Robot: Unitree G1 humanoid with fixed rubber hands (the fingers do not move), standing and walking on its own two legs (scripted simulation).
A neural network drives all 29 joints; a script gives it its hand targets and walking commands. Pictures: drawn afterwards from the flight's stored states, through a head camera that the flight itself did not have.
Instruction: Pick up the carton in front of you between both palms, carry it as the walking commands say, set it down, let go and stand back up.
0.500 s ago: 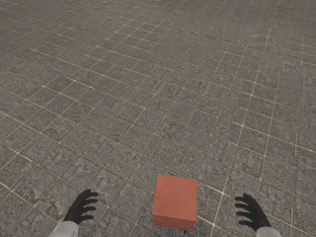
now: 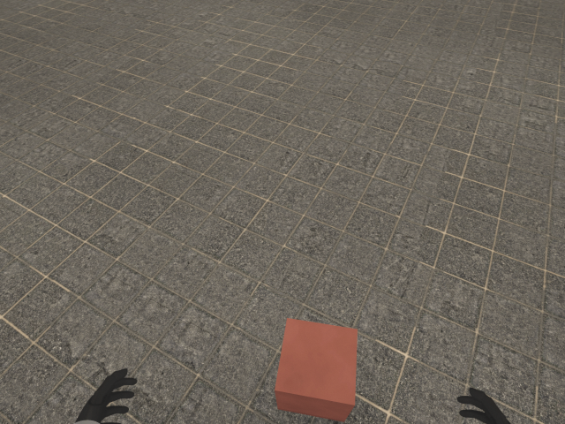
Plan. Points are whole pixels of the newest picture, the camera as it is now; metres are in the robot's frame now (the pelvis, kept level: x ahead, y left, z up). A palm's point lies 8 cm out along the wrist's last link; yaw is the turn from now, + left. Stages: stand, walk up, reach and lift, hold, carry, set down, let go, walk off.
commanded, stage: stand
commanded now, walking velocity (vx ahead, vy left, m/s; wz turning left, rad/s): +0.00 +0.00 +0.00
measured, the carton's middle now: (315, 370) +0.36 -0.06 -0.65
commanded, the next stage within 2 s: none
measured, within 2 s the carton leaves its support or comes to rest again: neither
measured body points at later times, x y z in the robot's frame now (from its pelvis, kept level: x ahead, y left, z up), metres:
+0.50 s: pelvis -0.01 +0.00 +0.00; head -0.01 -0.01 +0.45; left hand +0.10 +0.30 -0.10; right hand +0.09 -0.30 -0.11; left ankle -0.06 +0.14 -0.74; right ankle +0.00 -0.12 -0.74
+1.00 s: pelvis -0.02 +0.00 +0.01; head -0.02 -0.01 +0.46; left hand +0.08 +0.31 -0.10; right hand +0.06 -0.31 -0.11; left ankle -0.06 +0.14 -0.74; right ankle +0.00 -0.12 -0.74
